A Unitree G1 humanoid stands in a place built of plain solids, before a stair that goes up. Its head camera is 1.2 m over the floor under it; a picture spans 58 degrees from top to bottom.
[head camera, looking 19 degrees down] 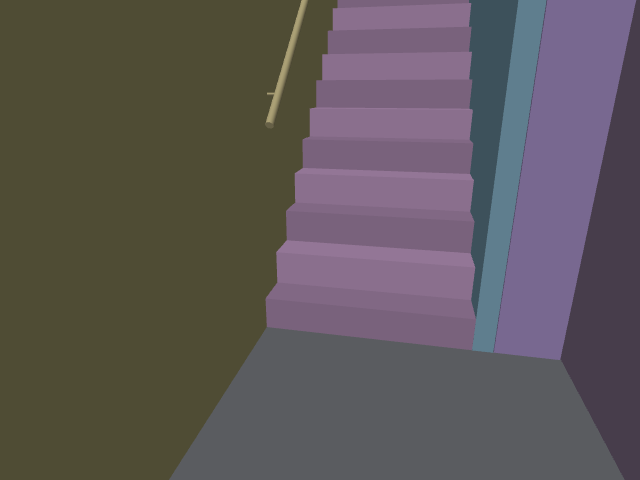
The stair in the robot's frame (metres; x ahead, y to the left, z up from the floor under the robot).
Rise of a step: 0.18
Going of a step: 0.21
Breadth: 1.05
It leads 12 degrees to the right of straight ahead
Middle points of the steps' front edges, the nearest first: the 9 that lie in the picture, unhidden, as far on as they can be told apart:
1.94 -0.23 0.17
2.14 -0.27 0.36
2.34 -0.32 0.54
2.54 -0.36 0.72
2.74 -0.40 0.91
2.94 -0.44 1.09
3.15 -0.49 1.27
3.35 -0.53 1.46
3.55 -0.57 1.64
